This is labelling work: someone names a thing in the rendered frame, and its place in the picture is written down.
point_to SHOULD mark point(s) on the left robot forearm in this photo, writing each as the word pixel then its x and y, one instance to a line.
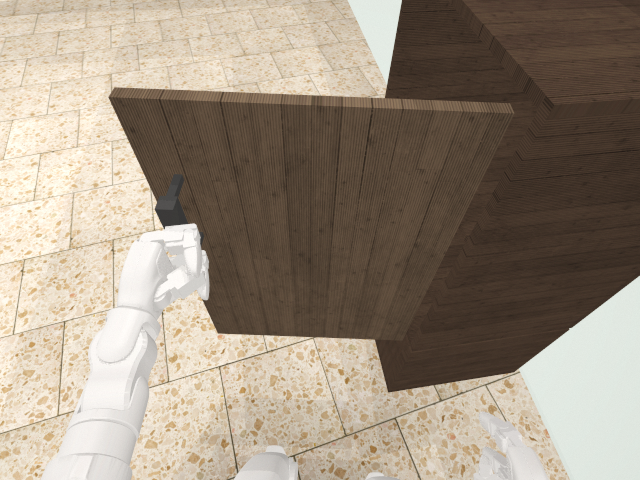
pixel 107 420

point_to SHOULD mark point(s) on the handle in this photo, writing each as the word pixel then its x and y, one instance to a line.
pixel 169 209

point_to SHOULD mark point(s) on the right robot hand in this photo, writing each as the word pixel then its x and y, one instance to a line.
pixel 521 462

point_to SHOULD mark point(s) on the robot left shin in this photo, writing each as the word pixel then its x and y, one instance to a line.
pixel 275 448

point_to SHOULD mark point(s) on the left robot hand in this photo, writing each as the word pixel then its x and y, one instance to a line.
pixel 147 266

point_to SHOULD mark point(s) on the robot left thigh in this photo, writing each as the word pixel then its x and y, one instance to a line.
pixel 269 466

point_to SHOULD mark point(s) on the cupboard door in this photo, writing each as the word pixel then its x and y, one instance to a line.
pixel 323 216

